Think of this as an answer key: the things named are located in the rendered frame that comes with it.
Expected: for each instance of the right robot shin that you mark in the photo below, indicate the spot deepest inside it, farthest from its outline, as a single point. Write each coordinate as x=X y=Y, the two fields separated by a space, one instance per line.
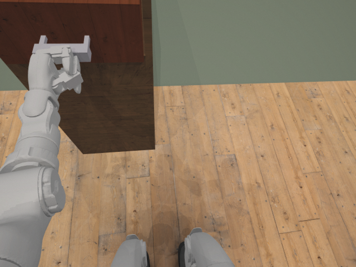
x=194 y=230

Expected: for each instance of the robot left forearm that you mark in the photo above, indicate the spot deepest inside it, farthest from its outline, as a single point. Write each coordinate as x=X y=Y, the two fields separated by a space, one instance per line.
x=38 y=143

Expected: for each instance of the cabinet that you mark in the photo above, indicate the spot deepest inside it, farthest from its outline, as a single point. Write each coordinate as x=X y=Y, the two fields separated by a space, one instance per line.
x=115 y=110

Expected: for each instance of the robot left upper arm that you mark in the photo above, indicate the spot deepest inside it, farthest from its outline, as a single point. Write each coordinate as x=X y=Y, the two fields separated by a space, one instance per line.
x=28 y=200

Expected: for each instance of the left robot hand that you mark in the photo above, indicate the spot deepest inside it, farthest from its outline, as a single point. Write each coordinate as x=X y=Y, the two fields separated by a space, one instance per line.
x=43 y=74

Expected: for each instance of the drawer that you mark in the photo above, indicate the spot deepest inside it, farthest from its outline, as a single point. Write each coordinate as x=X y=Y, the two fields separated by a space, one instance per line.
x=114 y=28

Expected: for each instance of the right robot thigh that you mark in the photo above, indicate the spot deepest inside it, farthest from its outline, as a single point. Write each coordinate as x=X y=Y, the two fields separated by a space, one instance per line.
x=203 y=250

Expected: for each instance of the handle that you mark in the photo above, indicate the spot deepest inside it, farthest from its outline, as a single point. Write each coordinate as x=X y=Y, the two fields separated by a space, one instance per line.
x=81 y=50

